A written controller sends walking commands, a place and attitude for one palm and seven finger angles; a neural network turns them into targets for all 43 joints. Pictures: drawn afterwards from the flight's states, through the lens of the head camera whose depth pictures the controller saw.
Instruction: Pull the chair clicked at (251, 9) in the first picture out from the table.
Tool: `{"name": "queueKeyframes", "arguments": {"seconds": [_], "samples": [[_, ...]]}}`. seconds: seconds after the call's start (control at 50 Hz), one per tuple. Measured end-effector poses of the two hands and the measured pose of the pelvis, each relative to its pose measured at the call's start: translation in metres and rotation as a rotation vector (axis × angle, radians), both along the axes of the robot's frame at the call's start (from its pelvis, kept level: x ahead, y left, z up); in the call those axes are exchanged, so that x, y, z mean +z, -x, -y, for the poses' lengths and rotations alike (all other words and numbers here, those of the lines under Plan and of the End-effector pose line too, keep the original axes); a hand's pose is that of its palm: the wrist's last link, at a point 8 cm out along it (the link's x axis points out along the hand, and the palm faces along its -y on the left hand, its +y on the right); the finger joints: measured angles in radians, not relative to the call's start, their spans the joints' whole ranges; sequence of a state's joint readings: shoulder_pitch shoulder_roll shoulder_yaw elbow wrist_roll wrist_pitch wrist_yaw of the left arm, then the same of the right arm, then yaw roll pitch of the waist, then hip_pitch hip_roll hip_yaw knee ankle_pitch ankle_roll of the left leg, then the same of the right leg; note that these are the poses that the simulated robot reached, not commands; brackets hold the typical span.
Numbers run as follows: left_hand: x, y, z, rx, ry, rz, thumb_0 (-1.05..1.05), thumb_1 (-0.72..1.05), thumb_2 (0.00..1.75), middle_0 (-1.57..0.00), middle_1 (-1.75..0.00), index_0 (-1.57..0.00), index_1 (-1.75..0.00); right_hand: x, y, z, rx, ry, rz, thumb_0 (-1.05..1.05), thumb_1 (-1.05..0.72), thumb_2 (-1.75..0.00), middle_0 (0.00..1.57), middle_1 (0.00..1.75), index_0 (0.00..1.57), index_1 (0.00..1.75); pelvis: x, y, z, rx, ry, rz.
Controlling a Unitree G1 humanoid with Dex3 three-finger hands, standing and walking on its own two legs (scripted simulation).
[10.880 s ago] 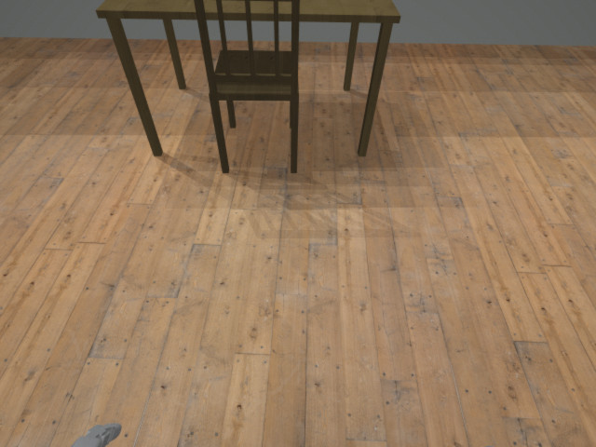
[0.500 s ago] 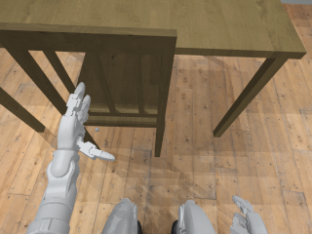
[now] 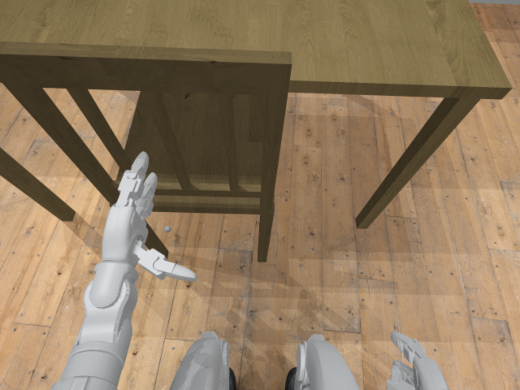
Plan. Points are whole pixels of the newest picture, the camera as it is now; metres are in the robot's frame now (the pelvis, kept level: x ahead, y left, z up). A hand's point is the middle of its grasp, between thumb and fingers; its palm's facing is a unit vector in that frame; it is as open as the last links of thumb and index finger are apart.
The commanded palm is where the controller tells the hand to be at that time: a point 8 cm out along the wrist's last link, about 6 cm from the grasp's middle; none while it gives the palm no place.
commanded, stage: aim the fingers beside a spindle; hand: left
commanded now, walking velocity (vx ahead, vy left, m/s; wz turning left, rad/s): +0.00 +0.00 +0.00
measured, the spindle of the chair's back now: (171, 146) +0.50 +0.17 +0.00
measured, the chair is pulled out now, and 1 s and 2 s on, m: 0.00 0.00 0.00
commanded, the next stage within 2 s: none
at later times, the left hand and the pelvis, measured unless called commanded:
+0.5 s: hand (169, 221) +0.35 +0.14 +0.02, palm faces -0.02 -1.00 -0.05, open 16.9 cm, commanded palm +0.33 +0.20 +0.02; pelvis +0.00 -0.01 +0.00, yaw +1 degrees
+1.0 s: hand (172, 227) +0.35 +0.14 +0.01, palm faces -0.05 -1.00 -0.03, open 16.9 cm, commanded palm +0.33 +0.20 +0.02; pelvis -0.01 +0.00 -0.01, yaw +0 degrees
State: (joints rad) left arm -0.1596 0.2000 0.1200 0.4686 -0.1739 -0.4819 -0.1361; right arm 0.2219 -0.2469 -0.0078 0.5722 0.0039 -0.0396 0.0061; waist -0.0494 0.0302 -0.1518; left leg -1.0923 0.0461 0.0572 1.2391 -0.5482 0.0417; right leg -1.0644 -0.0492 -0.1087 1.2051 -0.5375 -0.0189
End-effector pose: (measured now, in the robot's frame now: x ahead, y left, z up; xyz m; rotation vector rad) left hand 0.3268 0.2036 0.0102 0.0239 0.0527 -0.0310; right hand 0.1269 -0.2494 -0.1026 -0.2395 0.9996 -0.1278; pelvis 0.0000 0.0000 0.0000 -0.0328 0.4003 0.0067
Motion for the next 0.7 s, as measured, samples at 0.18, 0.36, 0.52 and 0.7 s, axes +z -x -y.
{"name": "queueKeyframes", "arguments": {"seconds": [0.18,0.36,0.52,0.7], "samples": [[0.006,-0.013,0.012,-0.008,-0.028,0.062,-0.02,-0.5,0.3,-0.06,-0.08,-0.06,-0.08,-0.004,-0.013,0.003,0.028,0.009,0.027,0.0,-0.9,-0.9,0.2,0.3,0.2,0.3,-0.005,0.004,0.004,0.007,-0.004,-0.002],[0.004,-0.008,0.002,0.019,-0.026,0.024,-0.02,-0.49,0.3,-0.06,-0.08,-0.06,-0.08,-0.007,-0.005,0.004,0.006,-0.013,0.007,0.0,-0.9,-0.9,0.2,0.3,0.2,0.3,-0.003,0.002,0.008,-0.001,-0.008,-0.006],[0.006,-0.01,0.005,0.005,-0.021,0.032,-0.02,-0.5,0.3,-0.06,-0.08,-0.06,-0.08,-0.006,-0.001,0.007,0.009,-0.005,-0.008,0.01,-0.9,-0.9,0.2,0.3,0.2,0.3,-0.002,0.001,0.01,0.006,-0.006,-0.002],[0.008,-0.006,0.004,0.005,-0.022,0.046,-0.02,-0.5,0.3,-0.06,-0.08,-0.06,-0.08,-0.002,0.0,0.011,-0.011,0.009,0.01,0.01,-0.9,-0.9,0.2,0.3,0.2,0.3,-0.002,0.002,0.008,-0.002,-0.005,0.001]]}}
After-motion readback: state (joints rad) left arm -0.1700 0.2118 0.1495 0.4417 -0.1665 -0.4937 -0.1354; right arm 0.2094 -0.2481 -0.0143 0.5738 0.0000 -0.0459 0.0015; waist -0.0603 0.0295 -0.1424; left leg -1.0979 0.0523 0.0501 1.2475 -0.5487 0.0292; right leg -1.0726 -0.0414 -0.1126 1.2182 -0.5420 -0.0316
